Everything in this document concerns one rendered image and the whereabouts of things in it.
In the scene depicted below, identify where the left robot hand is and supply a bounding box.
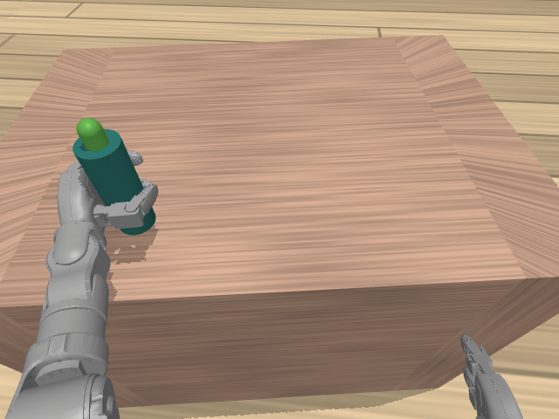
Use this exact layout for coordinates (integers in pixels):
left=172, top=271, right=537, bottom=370
left=58, top=149, right=158, bottom=233

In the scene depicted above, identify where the bottle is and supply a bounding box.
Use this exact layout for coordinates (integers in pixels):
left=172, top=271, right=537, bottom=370
left=72, top=118, right=155, bottom=235

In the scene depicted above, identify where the right robot hand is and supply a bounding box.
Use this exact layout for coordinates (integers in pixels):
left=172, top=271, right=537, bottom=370
left=460, top=334, right=523, bottom=419

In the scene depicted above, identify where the left robot arm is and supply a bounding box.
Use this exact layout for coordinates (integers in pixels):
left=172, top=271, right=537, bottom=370
left=5, top=221, right=120, bottom=419

